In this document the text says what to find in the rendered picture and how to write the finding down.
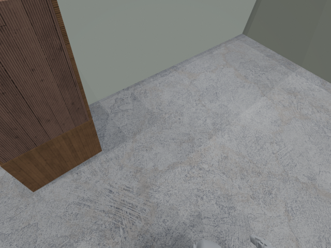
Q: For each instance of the robot right hand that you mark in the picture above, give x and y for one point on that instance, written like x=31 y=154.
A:
x=260 y=242

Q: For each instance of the cupboard door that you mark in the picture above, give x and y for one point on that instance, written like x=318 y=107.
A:
x=39 y=94

